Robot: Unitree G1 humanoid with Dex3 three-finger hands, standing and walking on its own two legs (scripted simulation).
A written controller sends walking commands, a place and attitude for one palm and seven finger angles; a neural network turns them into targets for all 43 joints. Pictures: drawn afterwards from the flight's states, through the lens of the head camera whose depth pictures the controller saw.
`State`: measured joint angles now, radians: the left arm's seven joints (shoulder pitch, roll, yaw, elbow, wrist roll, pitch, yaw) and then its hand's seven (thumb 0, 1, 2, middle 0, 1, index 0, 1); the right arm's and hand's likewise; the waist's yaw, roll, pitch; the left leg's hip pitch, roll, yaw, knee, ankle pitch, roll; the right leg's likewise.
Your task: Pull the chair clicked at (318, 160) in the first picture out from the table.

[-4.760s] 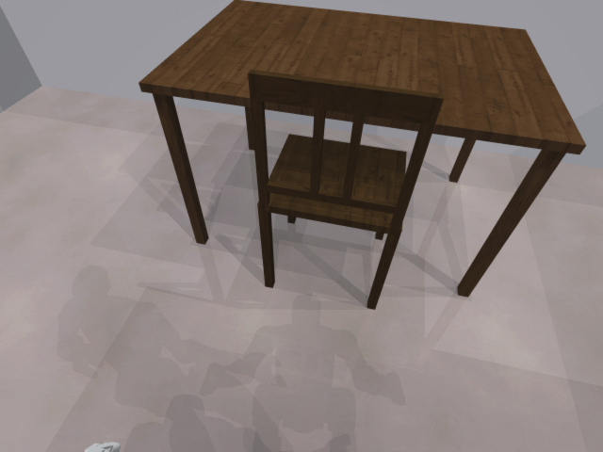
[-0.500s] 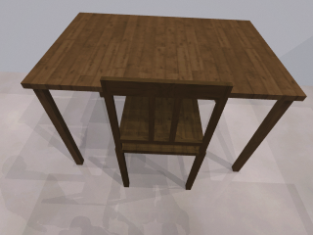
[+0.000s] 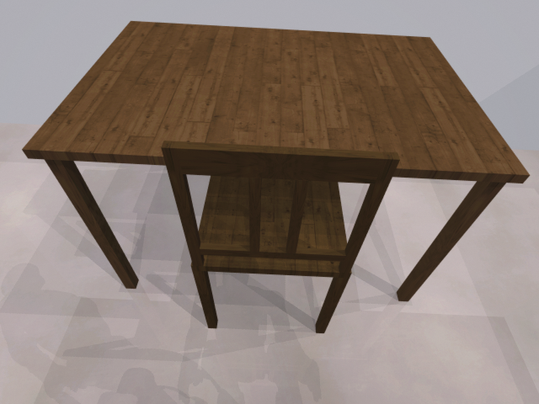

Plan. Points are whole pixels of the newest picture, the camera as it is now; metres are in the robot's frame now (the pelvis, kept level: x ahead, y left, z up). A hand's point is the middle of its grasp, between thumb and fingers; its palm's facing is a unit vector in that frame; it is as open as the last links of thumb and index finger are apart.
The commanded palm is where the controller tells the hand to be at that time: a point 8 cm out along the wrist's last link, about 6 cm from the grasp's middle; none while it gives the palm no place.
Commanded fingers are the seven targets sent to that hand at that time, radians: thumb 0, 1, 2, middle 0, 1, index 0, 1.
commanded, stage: look again from close up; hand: left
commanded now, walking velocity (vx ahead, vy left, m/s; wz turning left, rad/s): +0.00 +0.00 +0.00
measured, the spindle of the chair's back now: (255, 216) +0.52 +0.06 -0.10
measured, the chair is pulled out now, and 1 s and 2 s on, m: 0.00 0.00 0.00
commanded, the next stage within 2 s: shuffle to correct the standing spot in 0.52 s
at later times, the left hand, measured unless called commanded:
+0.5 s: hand out of the picture +0.00 +0.14 -0.18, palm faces +0.02 -0.99 -0.15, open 7.3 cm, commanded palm none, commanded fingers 0.00 0.90 0.90 -0.20 -0.30 -0.20 -0.30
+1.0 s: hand out of the picture +0.04 +0.12 -0.18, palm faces -0.02 -0.99 -0.16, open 7.3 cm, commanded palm none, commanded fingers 0.00 0.90 0.90 -0.20 -0.30 -0.20 -0.30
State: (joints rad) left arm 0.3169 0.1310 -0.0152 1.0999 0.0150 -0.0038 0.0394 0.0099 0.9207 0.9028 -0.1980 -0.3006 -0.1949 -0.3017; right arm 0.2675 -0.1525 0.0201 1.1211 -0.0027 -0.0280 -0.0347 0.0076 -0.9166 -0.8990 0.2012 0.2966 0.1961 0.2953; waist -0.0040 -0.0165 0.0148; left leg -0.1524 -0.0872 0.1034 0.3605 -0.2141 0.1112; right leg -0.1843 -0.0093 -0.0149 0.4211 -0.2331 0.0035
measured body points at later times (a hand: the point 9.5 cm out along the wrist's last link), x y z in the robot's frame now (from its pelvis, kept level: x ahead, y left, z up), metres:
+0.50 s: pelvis +0.02 -0.01 +0.00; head +0.03 +0.00 +0.45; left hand +0.00 +0.20 -0.16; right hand +0.01 -0.23 -0.16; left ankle -0.01 +0.04 -0.74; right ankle -0.01 -0.12 -0.74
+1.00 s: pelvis +0.05 -0.05 +0.00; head +0.08 -0.05 +0.45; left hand +0.04 +0.17 -0.16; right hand -0.01 -0.26 -0.16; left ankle -0.01 +0.04 -0.74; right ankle +0.03 -0.17 -0.71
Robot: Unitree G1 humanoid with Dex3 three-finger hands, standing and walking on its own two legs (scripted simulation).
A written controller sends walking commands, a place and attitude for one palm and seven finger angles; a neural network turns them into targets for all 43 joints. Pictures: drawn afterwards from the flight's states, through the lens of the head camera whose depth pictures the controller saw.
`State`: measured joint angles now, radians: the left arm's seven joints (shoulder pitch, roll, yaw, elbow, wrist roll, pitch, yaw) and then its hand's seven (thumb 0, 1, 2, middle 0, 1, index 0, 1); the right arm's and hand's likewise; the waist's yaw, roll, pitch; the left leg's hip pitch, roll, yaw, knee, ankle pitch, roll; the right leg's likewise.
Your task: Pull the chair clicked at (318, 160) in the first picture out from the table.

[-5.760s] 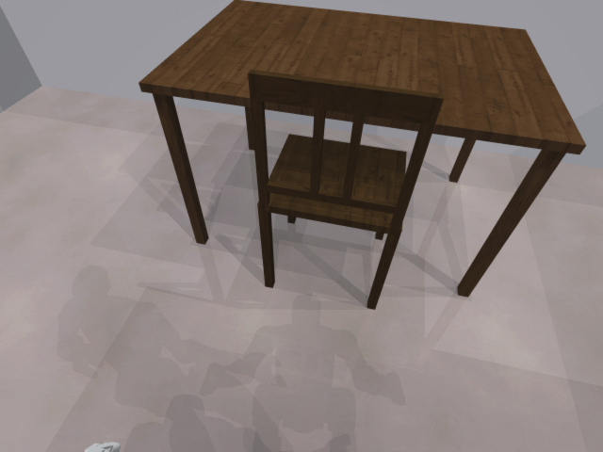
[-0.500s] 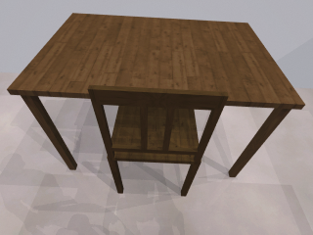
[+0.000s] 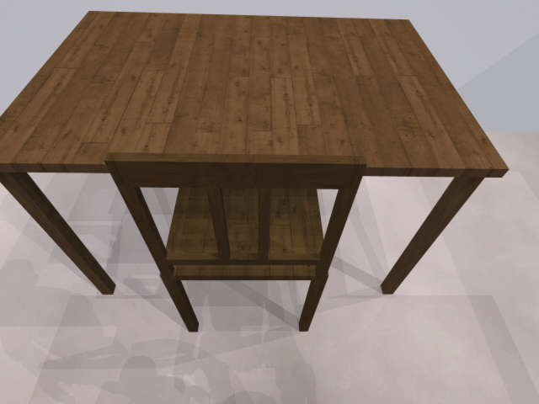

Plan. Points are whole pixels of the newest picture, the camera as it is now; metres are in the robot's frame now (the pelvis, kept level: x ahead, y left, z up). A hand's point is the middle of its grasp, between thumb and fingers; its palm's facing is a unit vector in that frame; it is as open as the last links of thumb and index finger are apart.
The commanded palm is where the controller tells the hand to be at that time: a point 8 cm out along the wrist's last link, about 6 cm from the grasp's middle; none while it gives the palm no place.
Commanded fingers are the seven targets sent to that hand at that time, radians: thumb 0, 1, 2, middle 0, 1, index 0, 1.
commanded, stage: shuffle to correct the standing spot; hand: left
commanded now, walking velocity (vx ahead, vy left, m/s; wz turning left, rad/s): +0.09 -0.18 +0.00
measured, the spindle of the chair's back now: (220, 225) +0.47 +0.12 -0.10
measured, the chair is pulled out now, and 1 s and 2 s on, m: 0.00 0.00 0.00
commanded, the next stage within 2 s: come to a stop and stand still in 0.08 s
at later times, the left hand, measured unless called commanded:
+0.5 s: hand out of the picture +0.08 +0.10 -0.19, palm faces +0.06 -0.98 -0.17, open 7.3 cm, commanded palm none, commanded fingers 0.00 0.90 0.90 -0.20 -0.30 -0.20 -0.30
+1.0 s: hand out of the picture +0.10 +0.14 -0.17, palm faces +0.01 -0.97 -0.22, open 7.4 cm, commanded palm none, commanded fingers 0.00 0.90 0.90 -0.20 -0.30 -0.20 -0.30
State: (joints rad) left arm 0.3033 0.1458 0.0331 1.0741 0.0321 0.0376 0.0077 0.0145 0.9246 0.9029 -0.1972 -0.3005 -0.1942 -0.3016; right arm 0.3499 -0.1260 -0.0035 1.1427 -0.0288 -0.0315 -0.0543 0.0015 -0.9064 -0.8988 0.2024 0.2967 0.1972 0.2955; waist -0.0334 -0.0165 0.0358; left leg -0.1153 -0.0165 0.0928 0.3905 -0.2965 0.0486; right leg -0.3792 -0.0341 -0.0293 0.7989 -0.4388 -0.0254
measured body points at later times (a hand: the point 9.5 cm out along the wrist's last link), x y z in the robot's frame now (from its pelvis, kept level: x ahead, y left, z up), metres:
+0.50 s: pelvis +0.07 -0.07 +0.00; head +0.09 -0.05 +0.45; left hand +0.07 +0.15 -0.17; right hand +0.15 -0.29 -0.15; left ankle +0.05 +0.02 -0.74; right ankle +0.04 -0.17 -0.74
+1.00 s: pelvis +0.04 -0.05 -0.01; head +0.05 -0.04 +0.44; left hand +0.10 +0.19 -0.15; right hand +0.07 -0.28 -0.16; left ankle +0.05 +0.02 -0.74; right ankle +0.04 -0.17 -0.74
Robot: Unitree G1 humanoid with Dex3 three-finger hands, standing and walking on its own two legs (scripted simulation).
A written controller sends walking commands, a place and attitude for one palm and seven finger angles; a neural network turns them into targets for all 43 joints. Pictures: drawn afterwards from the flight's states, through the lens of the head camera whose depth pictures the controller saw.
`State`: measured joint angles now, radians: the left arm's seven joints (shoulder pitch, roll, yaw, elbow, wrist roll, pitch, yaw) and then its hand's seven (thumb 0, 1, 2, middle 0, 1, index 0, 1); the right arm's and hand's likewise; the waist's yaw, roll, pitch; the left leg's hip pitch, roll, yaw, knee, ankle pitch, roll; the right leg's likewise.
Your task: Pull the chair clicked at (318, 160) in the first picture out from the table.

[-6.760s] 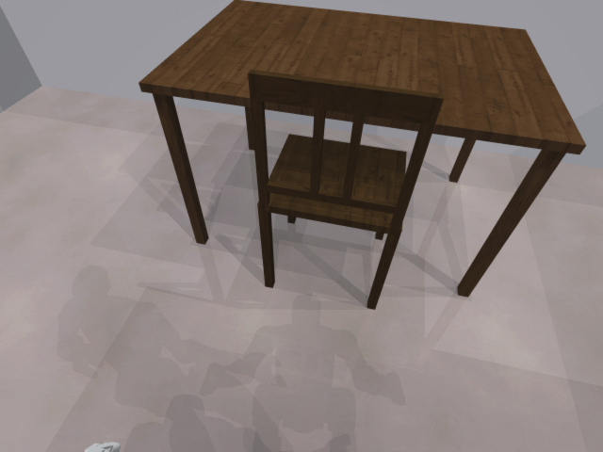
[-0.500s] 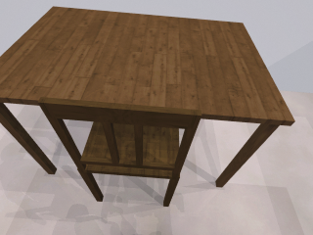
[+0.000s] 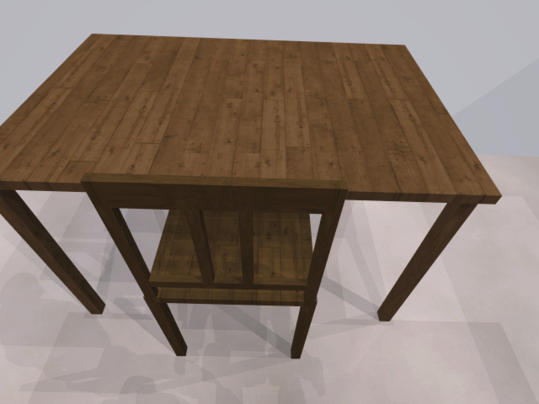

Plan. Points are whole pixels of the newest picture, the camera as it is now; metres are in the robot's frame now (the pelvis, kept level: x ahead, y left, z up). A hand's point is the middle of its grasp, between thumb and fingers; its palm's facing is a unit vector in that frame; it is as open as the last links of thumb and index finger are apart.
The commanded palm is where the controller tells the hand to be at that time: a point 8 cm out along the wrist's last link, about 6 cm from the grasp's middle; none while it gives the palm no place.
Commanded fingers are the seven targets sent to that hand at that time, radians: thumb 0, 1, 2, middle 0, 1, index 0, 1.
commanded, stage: come to a stop and stand still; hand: left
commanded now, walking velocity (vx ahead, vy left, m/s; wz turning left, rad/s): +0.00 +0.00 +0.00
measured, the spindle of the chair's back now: (202, 248) +0.43 +0.16 -0.09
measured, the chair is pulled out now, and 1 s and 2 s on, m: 0.00 0.00 0.00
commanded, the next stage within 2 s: look again from close up in 0.86 s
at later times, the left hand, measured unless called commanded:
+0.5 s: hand out of the picture +0.02 +0.17 -0.17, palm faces +0.02 -0.99 -0.17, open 7.4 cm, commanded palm none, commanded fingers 0.00 0.90 0.90 -0.20 -0.30 -0.20 -0.30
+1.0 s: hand out of the picture +0.04 +0.17 -0.17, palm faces +0.01 -0.98 -0.18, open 7.4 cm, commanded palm none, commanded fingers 0.00 0.90 0.90 -0.20 -0.30 -0.20 -0.30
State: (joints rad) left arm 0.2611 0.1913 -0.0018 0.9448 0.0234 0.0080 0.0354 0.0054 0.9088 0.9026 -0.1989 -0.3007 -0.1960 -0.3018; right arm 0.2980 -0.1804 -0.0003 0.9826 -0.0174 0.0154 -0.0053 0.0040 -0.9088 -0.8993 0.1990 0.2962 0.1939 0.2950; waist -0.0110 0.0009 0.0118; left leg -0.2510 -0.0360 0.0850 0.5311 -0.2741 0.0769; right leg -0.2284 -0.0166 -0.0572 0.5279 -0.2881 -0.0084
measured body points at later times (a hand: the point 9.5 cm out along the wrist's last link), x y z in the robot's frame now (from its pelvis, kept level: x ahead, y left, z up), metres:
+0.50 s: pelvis +0.03 +0.01 +0.01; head +0.04 +0.02 +0.46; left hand +0.02 +0.22 -0.16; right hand +0.04 -0.22 -0.15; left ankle +0.01 +0.07 -0.73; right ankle +0.00 -0.12 -0.73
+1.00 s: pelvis +0.04 +0.00 +0.01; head +0.04 +0.01 +0.46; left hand +0.04 +0.22 -0.16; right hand +0.04 -0.22 -0.15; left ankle +0.01 +0.07 -0.73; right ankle +0.00 -0.12 -0.73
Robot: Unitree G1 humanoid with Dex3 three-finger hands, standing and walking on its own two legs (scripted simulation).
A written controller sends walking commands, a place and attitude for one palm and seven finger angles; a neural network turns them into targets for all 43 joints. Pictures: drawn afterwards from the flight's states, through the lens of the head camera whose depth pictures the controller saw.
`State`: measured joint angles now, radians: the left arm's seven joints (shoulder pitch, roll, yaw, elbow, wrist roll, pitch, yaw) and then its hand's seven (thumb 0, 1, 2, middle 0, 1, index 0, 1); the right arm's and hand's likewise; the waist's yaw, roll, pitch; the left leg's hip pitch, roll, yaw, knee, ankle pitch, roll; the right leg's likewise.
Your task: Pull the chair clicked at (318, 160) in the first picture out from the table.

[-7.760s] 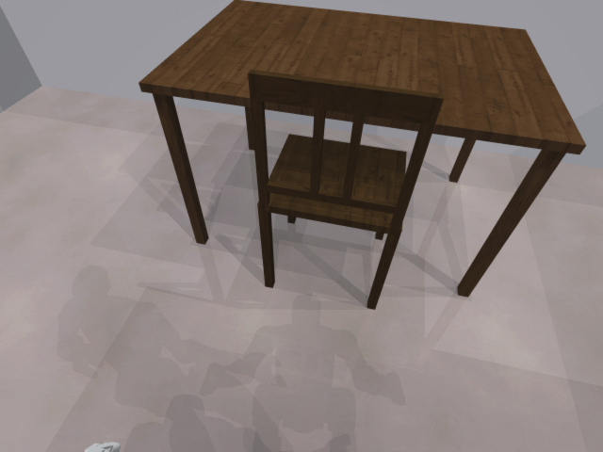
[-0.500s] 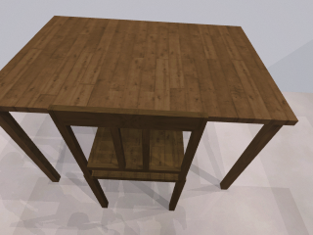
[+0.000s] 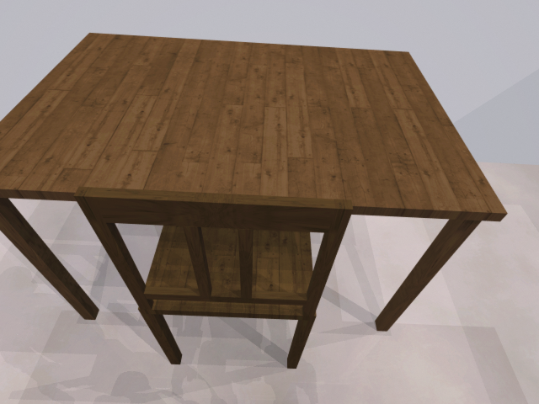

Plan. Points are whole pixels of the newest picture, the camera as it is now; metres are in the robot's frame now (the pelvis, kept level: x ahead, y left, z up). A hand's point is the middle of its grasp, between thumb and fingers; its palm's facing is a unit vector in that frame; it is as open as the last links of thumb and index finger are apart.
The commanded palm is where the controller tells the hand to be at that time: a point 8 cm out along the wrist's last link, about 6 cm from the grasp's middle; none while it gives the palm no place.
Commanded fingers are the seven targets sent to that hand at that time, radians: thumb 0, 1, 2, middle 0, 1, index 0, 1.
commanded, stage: look again from close up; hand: left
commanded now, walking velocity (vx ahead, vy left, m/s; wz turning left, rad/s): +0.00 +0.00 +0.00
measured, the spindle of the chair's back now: (199, 262) +0.39 +0.16 -0.10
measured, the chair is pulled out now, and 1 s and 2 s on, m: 0.00 0.00 0.00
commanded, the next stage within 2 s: raise the hand toward the chair's back in 0.90 s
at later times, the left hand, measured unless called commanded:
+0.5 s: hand out of the picture -0.03 +0.15 -0.18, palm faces +0.02 -0.99 -0.16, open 7.4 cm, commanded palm none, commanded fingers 0.00 0.90 0.90 -0.20 -0.30 -0.20 -0.30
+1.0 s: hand out of the picture -0.02 +0.15 -0.18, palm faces +0.01 -0.99 -0.16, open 7.4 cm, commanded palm +0.09 +0.20 -0.08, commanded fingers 0.00 0.88 0.89 -0.20 -0.30 -0.20 -0.30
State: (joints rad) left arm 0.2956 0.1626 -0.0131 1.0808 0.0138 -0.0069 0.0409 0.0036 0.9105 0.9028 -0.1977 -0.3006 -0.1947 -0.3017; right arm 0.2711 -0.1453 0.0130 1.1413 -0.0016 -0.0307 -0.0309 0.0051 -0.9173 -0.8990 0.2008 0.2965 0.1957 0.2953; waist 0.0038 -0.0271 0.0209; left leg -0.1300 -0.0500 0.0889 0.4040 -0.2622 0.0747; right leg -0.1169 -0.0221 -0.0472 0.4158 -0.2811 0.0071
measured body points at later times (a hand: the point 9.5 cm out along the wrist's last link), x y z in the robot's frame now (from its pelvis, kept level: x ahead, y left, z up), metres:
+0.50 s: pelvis -0.01 +0.00 +0.00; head +0.00 +0.01 +0.45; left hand -0.03 +0.21 -0.16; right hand -0.02 -0.22 -0.16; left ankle -0.02 +0.07 -0.74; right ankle -0.04 -0.12 -0.74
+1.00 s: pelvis +0.00 -0.01 +0.00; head +0.00 +0.00 +0.45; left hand -0.02 +0.20 -0.16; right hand -0.02 -0.22 -0.16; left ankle -0.02 +0.07 -0.74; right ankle -0.04 -0.12 -0.74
